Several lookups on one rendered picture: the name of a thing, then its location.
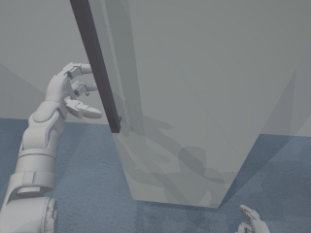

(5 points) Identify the left robot forearm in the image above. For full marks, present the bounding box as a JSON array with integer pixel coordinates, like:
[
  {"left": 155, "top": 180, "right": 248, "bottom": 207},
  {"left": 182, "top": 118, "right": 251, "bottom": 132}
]
[{"left": 0, "top": 101, "right": 67, "bottom": 220}]

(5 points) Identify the handle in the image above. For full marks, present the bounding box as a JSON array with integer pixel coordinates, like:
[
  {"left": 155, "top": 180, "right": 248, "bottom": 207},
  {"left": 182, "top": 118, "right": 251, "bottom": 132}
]
[{"left": 69, "top": 0, "right": 121, "bottom": 133}]

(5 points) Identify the fridge door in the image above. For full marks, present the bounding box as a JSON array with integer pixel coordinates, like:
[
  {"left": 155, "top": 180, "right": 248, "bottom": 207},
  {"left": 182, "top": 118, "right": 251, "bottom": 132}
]
[{"left": 88, "top": 0, "right": 311, "bottom": 209}]

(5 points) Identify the robot left hand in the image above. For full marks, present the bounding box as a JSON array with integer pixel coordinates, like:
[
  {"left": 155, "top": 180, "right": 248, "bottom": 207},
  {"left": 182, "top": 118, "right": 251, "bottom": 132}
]
[{"left": 45, "top": 62, "right": 102, "bottom": 119}]

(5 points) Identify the left robot upper arm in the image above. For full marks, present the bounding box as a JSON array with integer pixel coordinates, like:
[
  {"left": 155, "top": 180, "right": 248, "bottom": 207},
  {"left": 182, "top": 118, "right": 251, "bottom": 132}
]
[{"left": 0, "top": 196, "right": 58, "bottom": 233}]

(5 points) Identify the robot right hand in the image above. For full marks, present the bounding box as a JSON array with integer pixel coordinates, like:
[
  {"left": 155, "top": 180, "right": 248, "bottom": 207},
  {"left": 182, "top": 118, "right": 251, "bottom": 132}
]
[{"left": 235, "top": 205, "right": 270, "bottom": 233}]

